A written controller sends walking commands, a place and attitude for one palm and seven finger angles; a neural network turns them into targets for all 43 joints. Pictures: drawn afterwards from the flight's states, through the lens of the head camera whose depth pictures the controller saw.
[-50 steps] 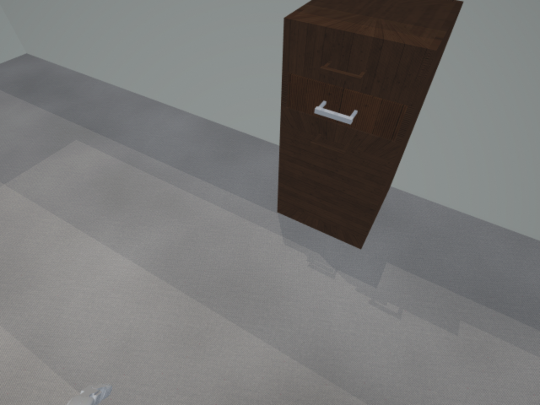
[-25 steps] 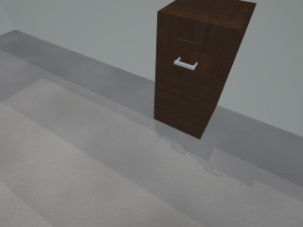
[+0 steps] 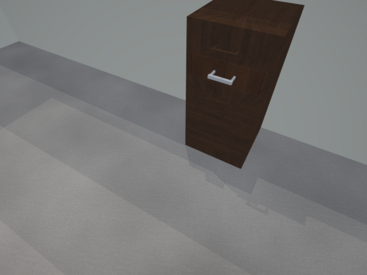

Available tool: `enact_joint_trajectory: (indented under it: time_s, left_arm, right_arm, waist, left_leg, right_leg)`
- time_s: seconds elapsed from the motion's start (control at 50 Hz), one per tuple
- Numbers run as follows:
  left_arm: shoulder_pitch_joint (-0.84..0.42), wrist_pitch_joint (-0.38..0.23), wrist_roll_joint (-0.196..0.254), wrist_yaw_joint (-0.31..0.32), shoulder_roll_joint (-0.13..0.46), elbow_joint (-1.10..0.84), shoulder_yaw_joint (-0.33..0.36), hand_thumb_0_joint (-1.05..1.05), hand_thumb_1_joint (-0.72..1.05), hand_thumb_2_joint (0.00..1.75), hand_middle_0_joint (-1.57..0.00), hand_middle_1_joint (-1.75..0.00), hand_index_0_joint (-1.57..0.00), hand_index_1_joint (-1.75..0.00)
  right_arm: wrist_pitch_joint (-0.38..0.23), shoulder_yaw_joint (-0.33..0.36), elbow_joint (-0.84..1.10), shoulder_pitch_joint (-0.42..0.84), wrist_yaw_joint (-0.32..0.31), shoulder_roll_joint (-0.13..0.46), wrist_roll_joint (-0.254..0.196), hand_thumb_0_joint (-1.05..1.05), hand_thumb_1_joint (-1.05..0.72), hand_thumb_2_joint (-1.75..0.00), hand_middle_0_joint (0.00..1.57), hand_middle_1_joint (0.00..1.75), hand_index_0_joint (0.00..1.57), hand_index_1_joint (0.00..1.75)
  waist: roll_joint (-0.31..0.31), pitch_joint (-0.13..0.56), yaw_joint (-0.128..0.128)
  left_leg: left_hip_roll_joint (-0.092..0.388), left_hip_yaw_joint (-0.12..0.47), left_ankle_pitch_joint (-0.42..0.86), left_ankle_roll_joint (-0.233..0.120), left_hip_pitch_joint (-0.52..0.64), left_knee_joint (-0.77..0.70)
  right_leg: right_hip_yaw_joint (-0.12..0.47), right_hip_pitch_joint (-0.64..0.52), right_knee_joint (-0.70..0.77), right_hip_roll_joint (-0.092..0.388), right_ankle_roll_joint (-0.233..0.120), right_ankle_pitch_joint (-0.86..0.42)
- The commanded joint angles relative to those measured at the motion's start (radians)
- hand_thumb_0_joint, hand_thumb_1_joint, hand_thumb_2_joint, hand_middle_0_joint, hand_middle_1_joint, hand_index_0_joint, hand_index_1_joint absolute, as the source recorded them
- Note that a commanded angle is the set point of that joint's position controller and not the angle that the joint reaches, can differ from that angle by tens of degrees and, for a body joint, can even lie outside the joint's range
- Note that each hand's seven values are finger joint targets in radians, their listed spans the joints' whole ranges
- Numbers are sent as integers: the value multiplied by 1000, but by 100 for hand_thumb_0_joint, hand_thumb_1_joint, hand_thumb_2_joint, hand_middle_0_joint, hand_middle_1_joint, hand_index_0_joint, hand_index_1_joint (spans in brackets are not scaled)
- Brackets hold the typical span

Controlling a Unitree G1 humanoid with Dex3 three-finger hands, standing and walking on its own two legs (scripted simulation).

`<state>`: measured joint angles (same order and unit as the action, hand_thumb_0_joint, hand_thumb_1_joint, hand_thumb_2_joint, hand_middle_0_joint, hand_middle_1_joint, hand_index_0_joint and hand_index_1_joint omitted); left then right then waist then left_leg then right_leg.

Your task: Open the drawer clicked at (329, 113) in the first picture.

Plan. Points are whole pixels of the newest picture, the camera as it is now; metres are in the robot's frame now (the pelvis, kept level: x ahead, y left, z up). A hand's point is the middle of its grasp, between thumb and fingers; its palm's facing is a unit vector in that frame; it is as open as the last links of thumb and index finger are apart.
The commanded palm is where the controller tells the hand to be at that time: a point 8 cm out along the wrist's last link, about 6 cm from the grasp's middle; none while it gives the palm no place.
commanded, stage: look at it before walking up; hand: left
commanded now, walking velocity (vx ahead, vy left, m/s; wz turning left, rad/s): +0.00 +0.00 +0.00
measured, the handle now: (221, 77) +1.00 -0.13 -0.11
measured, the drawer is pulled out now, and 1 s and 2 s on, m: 0.00 0.00 0.00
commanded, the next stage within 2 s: turn to face it in 0.44 s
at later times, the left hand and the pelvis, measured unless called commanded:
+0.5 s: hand out of the picture +0.08 +0.25 -0.15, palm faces -0.03 -0.94 -0.34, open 7.4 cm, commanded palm none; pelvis +0.01 +0.00 +0.00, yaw +0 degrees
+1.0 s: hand out of the picture +0.06 +0.17 -0.17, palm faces -0.15 -0.95 -0.29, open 7.4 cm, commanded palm none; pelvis -0.01 -0.03 -0.02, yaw -10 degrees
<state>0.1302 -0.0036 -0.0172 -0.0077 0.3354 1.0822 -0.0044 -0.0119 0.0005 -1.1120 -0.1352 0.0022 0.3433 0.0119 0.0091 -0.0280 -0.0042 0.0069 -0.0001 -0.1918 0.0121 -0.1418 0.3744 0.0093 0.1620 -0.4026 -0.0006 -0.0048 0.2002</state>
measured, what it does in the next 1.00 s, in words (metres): stands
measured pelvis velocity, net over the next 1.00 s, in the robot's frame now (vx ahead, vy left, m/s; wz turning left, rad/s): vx -0.01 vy -0.03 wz -0.18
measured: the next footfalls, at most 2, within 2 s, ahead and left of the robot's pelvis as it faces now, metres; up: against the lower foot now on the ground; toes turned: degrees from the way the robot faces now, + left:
left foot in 1.52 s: +0.05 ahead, +0.11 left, +0.00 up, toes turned -22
right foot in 1.98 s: -0.01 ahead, -0.10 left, +0.00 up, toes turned -33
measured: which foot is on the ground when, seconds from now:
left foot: down 0.00-0.94, up 0.96-1.00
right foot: down 0.00-1.00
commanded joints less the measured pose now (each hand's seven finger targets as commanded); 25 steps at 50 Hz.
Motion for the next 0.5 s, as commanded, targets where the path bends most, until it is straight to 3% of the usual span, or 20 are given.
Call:
enact_joint_trajectory:
  time_s: [0.0, 0.22, 0.48]
  left_arm:
    - [-48, -25, 5, 19, 215, -67, 42, 0, 90, 90, -20, -30, -20, -30]
    - [-38, -26, 7, 19, 212, -62, 41, 0, 90, 90, -20, -30, -20, -30]
    - [-33, -27, 5, 19, 211, -58, 41, 0, 90, 90, -20, -30, -20, -30]
  right_arm:
    - [-22, 37, 63, 48, -12, 199, -2, 0, -90, -90, 20, 30, 20, 30]
    - [-23, 35, 59, 50, -14, 200, -3, 0, -90, -90, 20, 30, 20, 30]
    - [-24, 35, 60, 53, -15, 202, -5, 0, -90, -90, 20, 30, 20, 30]
  waist:
    - [-31, 40, 3]
    - [-2, 50, 5]
    - [-10, 63, 4]
  left_leg:
    - [104, 100, 40, -37, -8, -69]
    - [109, 100, 76, -35, 3, -68]
    - [113, 101, 114, -35, 21, -69]
  right_leg:
    - [119, 13, 101, 119, -30, -3]
    - [112, -2, 95, 119, -29, -58]
    - [103, -20, 93, 121, -28, -109]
